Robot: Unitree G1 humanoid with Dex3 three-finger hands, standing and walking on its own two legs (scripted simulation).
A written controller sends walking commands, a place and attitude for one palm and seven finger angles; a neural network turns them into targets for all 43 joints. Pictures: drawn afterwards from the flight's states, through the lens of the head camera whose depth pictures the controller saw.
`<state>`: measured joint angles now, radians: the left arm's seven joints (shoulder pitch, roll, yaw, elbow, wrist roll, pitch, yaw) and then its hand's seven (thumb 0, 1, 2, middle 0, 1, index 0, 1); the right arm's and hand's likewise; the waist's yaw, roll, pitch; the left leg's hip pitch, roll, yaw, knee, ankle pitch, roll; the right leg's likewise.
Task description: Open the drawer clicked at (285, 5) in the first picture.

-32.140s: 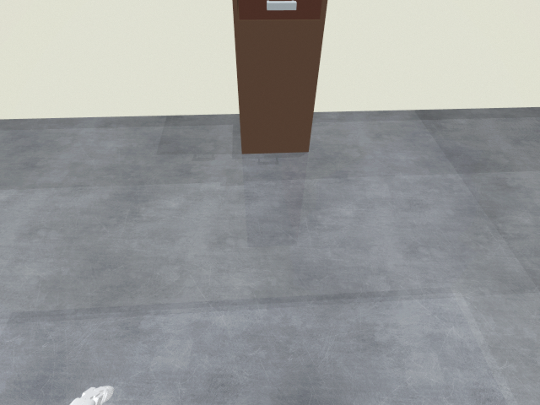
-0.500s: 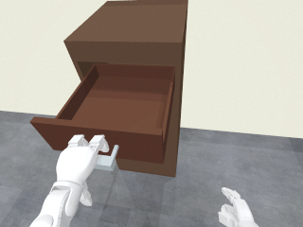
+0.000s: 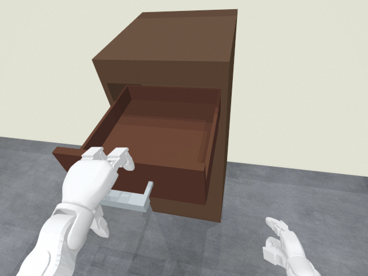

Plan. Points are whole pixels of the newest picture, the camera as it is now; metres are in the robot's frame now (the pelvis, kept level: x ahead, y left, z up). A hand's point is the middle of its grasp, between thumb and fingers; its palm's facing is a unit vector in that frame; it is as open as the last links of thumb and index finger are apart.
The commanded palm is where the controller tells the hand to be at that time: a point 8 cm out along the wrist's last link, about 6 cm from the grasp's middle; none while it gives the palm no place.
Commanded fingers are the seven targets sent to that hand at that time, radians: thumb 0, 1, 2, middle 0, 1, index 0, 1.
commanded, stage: lift the hand off the handle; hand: left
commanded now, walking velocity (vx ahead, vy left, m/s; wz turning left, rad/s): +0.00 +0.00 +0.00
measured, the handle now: (125, 190) +0.27 +0.20 +0.04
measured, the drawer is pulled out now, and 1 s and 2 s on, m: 0.30 0.30 0.30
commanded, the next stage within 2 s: draw the hand back to the body in 0.58 s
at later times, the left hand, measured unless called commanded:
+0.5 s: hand (103, 157) +0.25 +0.18 +0.19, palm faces +0.18 -0.07 -0.98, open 13.8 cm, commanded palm +0.21 +0.19 +0.24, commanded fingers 0.00 -0.50 0.30 -0.30 -1.20 -0.30 -1.20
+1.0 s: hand (85, 171) +0.23 +0.21 +0.18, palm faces +0.16 -0.08 -0.98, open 13.8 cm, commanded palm +0.18 +0.21 +0.24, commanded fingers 0.00 -0.50 0.30 -0.30 -1.20 -0.30 -1.20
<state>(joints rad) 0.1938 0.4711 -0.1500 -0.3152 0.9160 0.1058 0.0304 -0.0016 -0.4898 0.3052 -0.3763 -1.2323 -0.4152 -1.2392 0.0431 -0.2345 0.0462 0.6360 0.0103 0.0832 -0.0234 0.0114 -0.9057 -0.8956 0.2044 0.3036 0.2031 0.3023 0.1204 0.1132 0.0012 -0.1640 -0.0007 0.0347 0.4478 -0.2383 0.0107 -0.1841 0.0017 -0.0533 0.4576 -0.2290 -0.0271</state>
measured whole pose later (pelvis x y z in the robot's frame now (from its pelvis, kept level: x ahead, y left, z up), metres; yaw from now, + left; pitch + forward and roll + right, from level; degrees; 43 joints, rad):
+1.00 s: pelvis -0.02 -0.02 +0.00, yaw +1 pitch -4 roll +1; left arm 0.11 0.58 0.05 -0.42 0.76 0.14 -0.14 0.00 -0.49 0.30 -0.32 -1.21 -0.32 -1.20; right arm 0.06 -0.29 0.06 0.61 0.05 0.09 0.01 0.01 -0.91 -0.90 0.20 0.30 0.20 0.30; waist 0.11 0.14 0.01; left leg -0.17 0.02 0.02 0.47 -0.23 -0.01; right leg -0.19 0.02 -0.07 0.48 -0.23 -0.05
